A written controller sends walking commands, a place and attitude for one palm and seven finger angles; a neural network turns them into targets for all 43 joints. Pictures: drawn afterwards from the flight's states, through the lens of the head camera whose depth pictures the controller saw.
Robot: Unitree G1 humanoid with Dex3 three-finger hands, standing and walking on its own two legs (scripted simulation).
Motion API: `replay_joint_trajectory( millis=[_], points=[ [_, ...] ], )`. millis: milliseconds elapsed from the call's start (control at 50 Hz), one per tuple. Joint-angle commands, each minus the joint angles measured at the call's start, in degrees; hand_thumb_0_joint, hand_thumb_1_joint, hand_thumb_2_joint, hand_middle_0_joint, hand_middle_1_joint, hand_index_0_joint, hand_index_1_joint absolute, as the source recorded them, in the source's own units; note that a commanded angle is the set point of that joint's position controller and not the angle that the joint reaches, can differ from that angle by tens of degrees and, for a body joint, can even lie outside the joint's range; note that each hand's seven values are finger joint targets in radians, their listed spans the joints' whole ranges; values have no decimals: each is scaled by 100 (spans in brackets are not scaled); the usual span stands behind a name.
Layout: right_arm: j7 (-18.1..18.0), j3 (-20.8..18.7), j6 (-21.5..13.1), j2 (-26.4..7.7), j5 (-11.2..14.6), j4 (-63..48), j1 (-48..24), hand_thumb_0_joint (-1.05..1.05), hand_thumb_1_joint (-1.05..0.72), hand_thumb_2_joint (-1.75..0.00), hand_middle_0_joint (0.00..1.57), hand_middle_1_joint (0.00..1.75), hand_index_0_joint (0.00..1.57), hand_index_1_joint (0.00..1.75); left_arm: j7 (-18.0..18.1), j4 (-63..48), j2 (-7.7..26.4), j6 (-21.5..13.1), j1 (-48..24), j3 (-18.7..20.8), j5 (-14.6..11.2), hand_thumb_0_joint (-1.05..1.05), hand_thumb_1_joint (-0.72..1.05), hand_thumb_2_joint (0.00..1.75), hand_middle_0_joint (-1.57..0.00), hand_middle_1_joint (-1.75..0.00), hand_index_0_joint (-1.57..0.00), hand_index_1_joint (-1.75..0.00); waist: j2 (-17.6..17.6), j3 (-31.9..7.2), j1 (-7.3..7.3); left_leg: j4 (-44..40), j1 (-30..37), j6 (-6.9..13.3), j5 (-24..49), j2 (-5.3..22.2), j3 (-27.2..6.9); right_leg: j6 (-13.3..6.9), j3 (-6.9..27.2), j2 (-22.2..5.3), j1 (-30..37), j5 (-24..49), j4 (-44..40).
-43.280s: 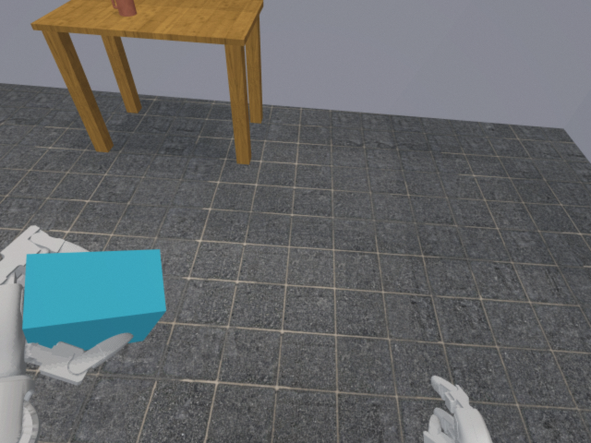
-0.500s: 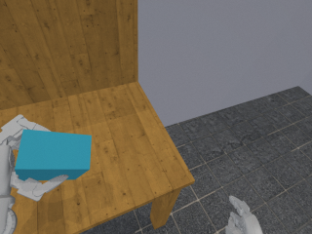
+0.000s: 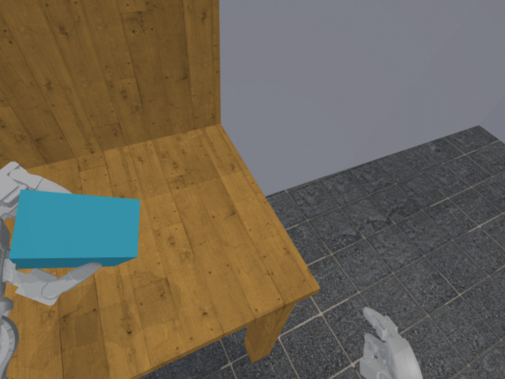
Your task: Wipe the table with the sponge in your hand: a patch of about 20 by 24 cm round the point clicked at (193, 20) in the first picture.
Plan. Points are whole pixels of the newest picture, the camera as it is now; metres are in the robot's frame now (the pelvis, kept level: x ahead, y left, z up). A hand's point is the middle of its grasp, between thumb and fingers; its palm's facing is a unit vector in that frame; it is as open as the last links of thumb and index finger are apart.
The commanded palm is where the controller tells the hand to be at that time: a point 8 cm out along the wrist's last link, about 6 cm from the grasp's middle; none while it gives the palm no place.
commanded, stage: come to a stop and stand still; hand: left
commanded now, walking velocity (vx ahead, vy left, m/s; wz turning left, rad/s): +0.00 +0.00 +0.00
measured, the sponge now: (92, 236) +0.25 +0.22 +0.15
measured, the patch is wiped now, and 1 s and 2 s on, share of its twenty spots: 0.00 0.00 0.00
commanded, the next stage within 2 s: look again from close up in 0.42 s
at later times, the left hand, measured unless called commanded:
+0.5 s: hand (40, 247) +0.22 +0.26 +0.16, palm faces +0.38 -0.85 -0.38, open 10.6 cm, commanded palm +0.16 +0.29 +0.18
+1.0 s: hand (58, 264) +0.20 +0.24 +0.16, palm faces +0.38 -0.85 -0.37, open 10.6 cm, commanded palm +0.14 +0.27 +0.18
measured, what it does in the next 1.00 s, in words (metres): stands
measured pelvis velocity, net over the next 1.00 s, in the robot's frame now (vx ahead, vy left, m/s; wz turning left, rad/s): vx -0.01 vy -0.02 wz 0.03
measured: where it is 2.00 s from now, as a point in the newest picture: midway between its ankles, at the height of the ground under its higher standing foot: outside the picture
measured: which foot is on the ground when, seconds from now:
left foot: down 0.00-1.00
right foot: down 0.00-1.00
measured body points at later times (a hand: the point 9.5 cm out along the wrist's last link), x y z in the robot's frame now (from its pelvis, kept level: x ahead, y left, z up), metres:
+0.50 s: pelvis +0.00 +0.01 +0.00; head +0.03 +0.05 +0.45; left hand +0.19 +0.31 +0.18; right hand +0.21 -0.19 -0.06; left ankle +0.02 +0.06 -0.74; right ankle +0.01 -0.14 -0.74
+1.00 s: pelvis -0.01 -0.02 +0.00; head +0.00 +0.01 +0.45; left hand +0.17 +0.28 +0.18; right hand +0.17 -0.24 -0.06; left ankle +0.02 +0.06 -0.74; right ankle +0.01 -0.14 -0.74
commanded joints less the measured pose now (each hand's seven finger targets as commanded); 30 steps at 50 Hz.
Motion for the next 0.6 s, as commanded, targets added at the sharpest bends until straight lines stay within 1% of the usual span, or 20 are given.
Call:
replay_joint_trajectory(
  millis=[0, 20, 60, 80, 100, 120, 180, 200, 220, 280, 300, 320, 360, 400, 420, 440, 460, 500, 520, 580],
  points=[
    [-179, -337, -309, -821, 21, -849, -565, 0, -90, -90, 20, 30, 20, 30, 112, -1479, 1462, -456, -165, 996, -51, 0, 10, 130, -120, -160, -120, -160, 330, -629, 116, -999, -372, -240, -488, 721, -1093, -220, 371, -238, 550, -92, -142],
    [-219, -307, -302, -760, 9, -878, -512, 0, -90, -90, 20, 30, 20, 30, 86, -1457, 1337, -508, -305, 893, -55, 0, 10, 130, -120, -160, -120, -160, 448, -632, 98, -1030, -410, -237, -422, 737, -1164, -231, 284, -269, 594, -13, -87],
    [-269, -316, -336, -744, 8, -895, -433, 0, -90, -90, 20, 30, 20, 30, 75, -1590, 1427, -566, -405, 954, -65, 0, 10, 130, -120, -160, -120, -160, 679, -806, 98, -946, -196, -265, -6, 753, -1161, -241, 280, -279, 656, 269, 30],
    [-280, -321, -362, -749, -6, -886, -382, 0, -90, -90, 20, 30, 20, 30, 73, -1709, 1436, -594, -481, 939, -65, 0, 10, 130, -120, -160, -120, -160, 772, -922, 97, -840, -35, -295, 416, 739, -1143, -248, 267, -290, 674, 465, 59],
    [-281, -310, -392, -728, -2, -862, -456, 0, -90, -90, 20, 30, 20, 30, 85, -1814, 1478, -604, -516, 982, -66, 0, 10, 130, -120, -160, -120, -160, 988, -1060, 96, -798, 171, -330, 711, 760, -1092, -239, 243, -266, 640, 484, 127],
    [-285, -312, -405, -725, -22, -856, -372, 0, -90, -90, 20, 30, 20, 30, 71, -1838, 1333, -613, -477, 830, -65, 0, 10, 130, -120, -160, -120, -160, 944, -1090, 96, -706, 259, -368, 1142, 770, -1121, -242, 178, -287, 633, 617, 95],
    [-219, -361, -460, -781, -36, -817, -265, 0, -90, -90, 20, 30, 20, 30, 74, -2074, 1190, -582, -273, 643, -30, 0, 10, 130, -120, -160, -120, -160, 868, -1442, 90, -343, 855, -519, 2603, 794, -1044, -253, 154, -283, 608, 1014, 109],
    [-188, -340, -492, -747, -13, -797, -337, 0, -90, -90, 20, 30, 20, 30, 83, -2011, 1020, -540, -141, 544, -46, 0, 10, 130, -120, -160, -120, -160, 944, -1397, 81, -363, 986, -580, 2888, 809, -978, -238, 96, -212, 492, 906, 191],
    [-170, -334, -459, -773, -49, -759, -269, 0, -90, -90, 20, 30, 20, 30, 76, -1886, 913, -514, -54, 445, -36, 0, 10, 130, -120, -160, -120, -160, 889, -1321, 73, -381, 932, -591, 2952, 870, -1001, -232, 48, -225, 443, 775, 165],
    [-149, -366, -367, -820, -50, -765, -279, 0, -90, -90, 20, 30, 20, 30, 99, -1785, 931, -435, -64, 467, -3, 0, 10, 130, -120, -160, -120, -160, 821, -1179, 64, -434, 661, -642, 2649, 895, -1018, -245, 81, -239, 534, 729, 101],
    [-140, -361, -363, -801, -20, -773, -381, 0, -90, -90, 20, 30, 20, 30, 115, -1760, 955, -414, -33, 563, 1, 0, 10, 130, -120, -160, -120, -160, 825, -1184, 61, -491, 719, -654, 2565, 881, -954, -236, 69, -166, 480, 643, 146],
    [-156, -343, -307, -775, -41, -775, -327, 0, -90, -90, 20, 30, 20, 30, 96, -1639, 835, -417, -2, 458, -16, 0, 10, 130, -120, -160, -120, -160, 729, -1123, 54, -514, 604, -656, 2400, 900, -1006, -238, 29, -200, 498, 593, 50],
    [-186, -356, -240, -812, -44, -825, -350, 0, -90, -90, 20, 30, 20, 30, 100, -1721, 989, -393, -80, 570, -17, 0, 10, 130, -120, -160, -120, -160, 703, -1062, 49, -552, 495, -702, 2203, 861, -1027, -253, 71, -223, 584, 731, -29],
    [-212, -333, -219, -787, -12, -870, -470, 0, -90, -90, 20, 30, 20, 30, 109, -1750, 1031, -370, -88, 641, -28, 0, 10, 130, -120, -160, -120, -160, 794, -1014, 42, -666, 471, -673, 1781, 825, -962, -239, 98, -176, 551, 627, -37],
    [-224, -305, -191, -759, -33, -875, -441, 0, -90, -90, 20, 30, 20, 30, 88, -1692, 862, -381, -111, 474, -51, 0, 10, 130, -120, -160, -120, -160, 841, -929, 38, -757, 347, -677, 1517, 851, -1030, -244, 60, -193, 556, 493, -85],
    [-241, -307, -178, -771, -34, -901, -442, 0, -90, -90, 20, 30, 20, 30, 100, -1698, 982, -361, -117, 549, -46, 0, 10, 130, -120, -160, -120, -160, 863, -886, 41, -826, 219, -657, 1204, 851, -1052, -240, 104, -207, 633, 465, -116],
    [-252, -319, -173, -784, -35, -910, -427, 0, -90, -90, 20, 30, 20, 30, 103, -1754, 955, -369, -173, 521, -37, 0, 10, 130, -120, -160, -120, -160, 832, -882, 40, -837, 145, -614, 956, 819, -1040, -250, 119, -216, 683, 461, -147],
    [-264, -305, -190, -771, -15, -931, -507, 0, -90, -90, 20, 30, 20, 30, 124, -1766, 1037, -353, -114, 629, -41, 0, 10, 130, -120, -160, -120, -160, 771, -933, 44, -882, 135, -568, 686, 765, -998, -235, 151, -190, 749, 509, -195],
    [-274, -284, -180, -740, -27, -928, -475, 0, -90, -90, 20, 30, 20, 30, 108, -1720, 861, -361, -122, 463, -50, 0, 10, 130, -120, -160, -120, -160, 758, -913, 33, -869, 94, -539, 555, 752, -1007, -242, 148, -230, 768, 514, -260],
    [-291, -308, -198, -799, -28, -914, -442, 0, -90, -90, 20, 30, 20, 30, 119, -1798, 905, -341, -184, 438, -36, 0, 10, 130, -120, -160, -120, -160, 670, -983, 23, -786, 146, -476, 502, 675, -1005, -265, 239, -281, 777, 638, -321]
  ],
)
